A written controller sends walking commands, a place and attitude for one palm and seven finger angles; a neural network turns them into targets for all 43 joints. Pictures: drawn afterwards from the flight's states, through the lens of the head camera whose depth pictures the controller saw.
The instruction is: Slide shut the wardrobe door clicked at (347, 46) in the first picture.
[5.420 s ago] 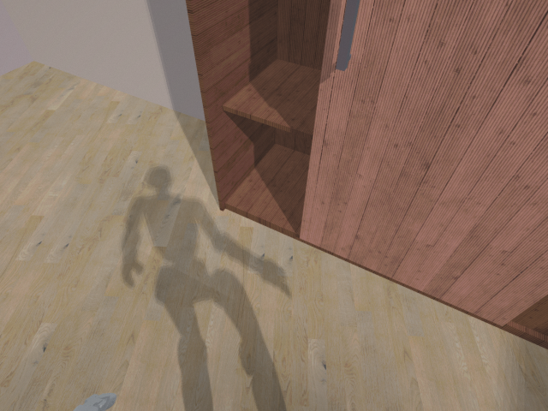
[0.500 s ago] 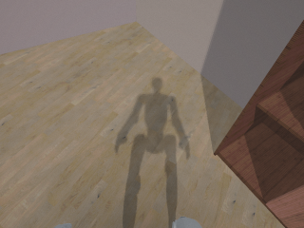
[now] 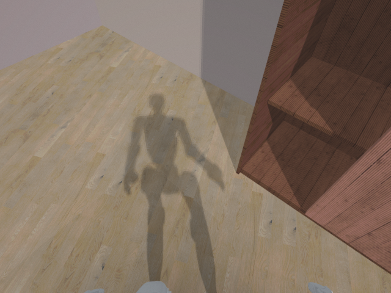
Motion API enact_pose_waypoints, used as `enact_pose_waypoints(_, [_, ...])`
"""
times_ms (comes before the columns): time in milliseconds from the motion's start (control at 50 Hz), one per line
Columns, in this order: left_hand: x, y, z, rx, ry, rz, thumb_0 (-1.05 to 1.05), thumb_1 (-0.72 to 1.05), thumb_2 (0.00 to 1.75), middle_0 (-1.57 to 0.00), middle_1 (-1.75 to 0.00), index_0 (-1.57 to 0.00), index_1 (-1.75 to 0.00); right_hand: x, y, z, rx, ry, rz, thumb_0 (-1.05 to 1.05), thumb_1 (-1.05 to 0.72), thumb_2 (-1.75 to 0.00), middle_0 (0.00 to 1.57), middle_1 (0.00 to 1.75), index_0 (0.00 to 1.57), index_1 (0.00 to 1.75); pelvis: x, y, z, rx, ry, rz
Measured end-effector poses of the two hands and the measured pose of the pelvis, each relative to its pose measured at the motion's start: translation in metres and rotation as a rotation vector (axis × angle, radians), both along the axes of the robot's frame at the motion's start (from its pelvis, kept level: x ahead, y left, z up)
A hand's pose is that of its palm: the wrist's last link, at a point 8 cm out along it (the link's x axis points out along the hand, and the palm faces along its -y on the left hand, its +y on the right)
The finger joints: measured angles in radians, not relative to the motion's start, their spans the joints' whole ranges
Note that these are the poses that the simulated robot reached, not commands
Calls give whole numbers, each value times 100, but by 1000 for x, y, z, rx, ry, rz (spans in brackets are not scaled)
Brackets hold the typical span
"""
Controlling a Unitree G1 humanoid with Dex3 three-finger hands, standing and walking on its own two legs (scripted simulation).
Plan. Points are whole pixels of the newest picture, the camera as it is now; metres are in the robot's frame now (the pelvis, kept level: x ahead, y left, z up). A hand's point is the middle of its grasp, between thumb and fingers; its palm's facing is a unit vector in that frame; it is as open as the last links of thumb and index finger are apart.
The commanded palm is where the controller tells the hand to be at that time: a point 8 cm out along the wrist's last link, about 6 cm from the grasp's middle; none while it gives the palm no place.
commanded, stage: turn to face it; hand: right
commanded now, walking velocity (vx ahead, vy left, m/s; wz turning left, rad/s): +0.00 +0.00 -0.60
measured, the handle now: out of the picture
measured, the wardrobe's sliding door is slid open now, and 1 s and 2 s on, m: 0.41 0.41 0.41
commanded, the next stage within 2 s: take the last steps up to it in 0.94 s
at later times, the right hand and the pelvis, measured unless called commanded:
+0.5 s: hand out of the picture -0.03 -0.22 -0.18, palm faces +0.35 +0.91 -0.23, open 7.4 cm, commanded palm none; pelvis -0.01 -0.01 -0.01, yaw -19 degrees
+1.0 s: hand out of the picture -0.03 -0.24 -0.15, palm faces +0.50 +0.83 -0.25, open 7.4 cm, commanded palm none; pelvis -0.02 -0.02 +0.00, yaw -29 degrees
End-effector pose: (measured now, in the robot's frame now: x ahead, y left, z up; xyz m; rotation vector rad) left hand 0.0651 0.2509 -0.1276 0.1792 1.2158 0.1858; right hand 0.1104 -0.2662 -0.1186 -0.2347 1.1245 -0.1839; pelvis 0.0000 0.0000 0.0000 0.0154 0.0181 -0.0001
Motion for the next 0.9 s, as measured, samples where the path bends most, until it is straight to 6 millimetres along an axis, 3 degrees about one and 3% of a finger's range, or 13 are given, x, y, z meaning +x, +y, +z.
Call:
enact_pose_waypoints(120, [-6, 21, -22, -36, 39, -30, 1, 91, 90, -20, -30, -20, -30, -5, 25, 8, -23, -95, -31, 1, -91, -90, 19, 30, 20, 30, -6, 22, -10, -20, -2, -75])
enact_pose_waypoints(220, [4, 32, -18, -33, 59, -87, 1, 91, 90, -20, -30, -20, -30, -40, 39, 13, -10, -63, -98, 1, -90, -90, 20, 30, 20, 30, -7, 28, -3, -28, -20, -149])
enact_pose_waypoints(320, [23, 31, -10, -11, 71, -160, 1, 91, 90, -20, -30, -20, -30, -77, 41, 6, 18, -10, -179, 1, -90, -90, 20, 30, 20, 30, -7, 27, 1, -40, -26, -221])
enact_pose_waypoints(420, [56, 8, -5, 22, 62, -267, 1, 91, 90, -19, -30, -20, -30, -125, 30, -10, 52, 59, -279, 1, -90, -90, 20, 30, 20, 30, -10, 13, -3, -34, -21, -288])
enact_pose_waypoints(520, [99, -37, 0, 63, -32, -395, 1, 91, 90, -19, -30, -20, -30, -179, 2, -38, 82, 140, -396, 1, -90, -90, 20, 30, 20, 30, -15, -12, -17, -16, -11, -352])
enact_pose_waypoints(580, [112, -62, 10, 66, -88, -443, 1, 91, 90, -19, -30, -20, -30, -201, -13, -41, 77, 196, -444, 1, -90, -90, 20, 30, 20, 30, -19, -20, -15, -9, -14, -368])
enact_pose_waypoints(640, [113, -80, 18, 63, -103, -474, 0, 91, 90, -20, -30, -20, -30, -208, -24, -32, 75, 191, -475, 1, -91, -90, 19, 30, 20, 30, -21, -27, -6, 5, -17, -395])
enact_pose_waypoints(760, [105, -105, 18, 20, -82, -514, 0, 91, 90, -20, -30, -20, -30, -204, -35, -16, 59, 117, -507, 1, -91, -90, 19, 30, 19, 30, -23, -35, 4, 4, -18, -441])
enact_pose_waypoints(900, [85, -105, 3, -28, -20, -514, 0, 91, 90, -20, -30, -20, -30, -187, -26, -7, 46, 63, -523, 1, -91, -90, 19, 30, 19, 30, -21, -29, 4, -14, -22, -485])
